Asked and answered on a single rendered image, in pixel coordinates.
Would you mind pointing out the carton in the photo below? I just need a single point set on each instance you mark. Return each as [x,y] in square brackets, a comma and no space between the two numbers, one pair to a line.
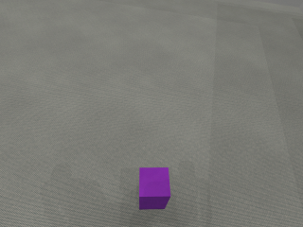
[154,188]

